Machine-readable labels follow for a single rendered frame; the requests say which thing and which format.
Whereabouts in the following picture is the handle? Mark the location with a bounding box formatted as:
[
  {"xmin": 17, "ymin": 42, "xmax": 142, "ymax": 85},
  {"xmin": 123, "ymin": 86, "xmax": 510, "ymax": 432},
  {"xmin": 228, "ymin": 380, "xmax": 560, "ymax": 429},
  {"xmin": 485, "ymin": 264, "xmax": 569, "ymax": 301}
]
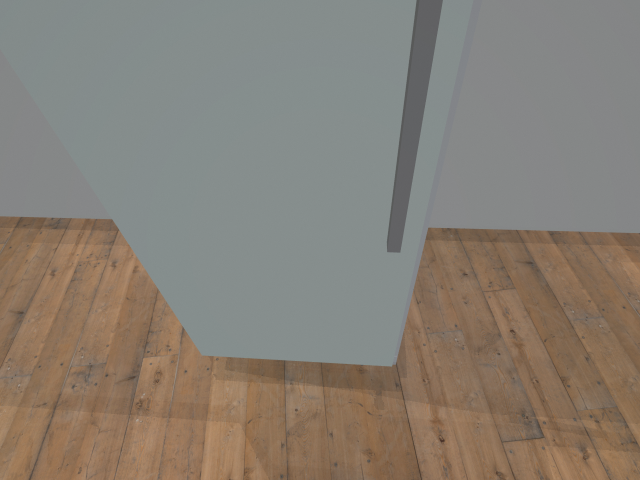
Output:
[{"xmin": 387, "ymin": 0, "xmax": 443, "ymax": 253}]

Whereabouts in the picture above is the fridge door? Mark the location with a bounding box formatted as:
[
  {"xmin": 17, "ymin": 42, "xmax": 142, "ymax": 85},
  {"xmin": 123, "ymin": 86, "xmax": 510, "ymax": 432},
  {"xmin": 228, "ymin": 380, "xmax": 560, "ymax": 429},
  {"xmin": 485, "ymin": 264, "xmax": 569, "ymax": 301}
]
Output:
[{"xmin": 0, "ymin": 0, "xmax": 473, "ymax": 367}]

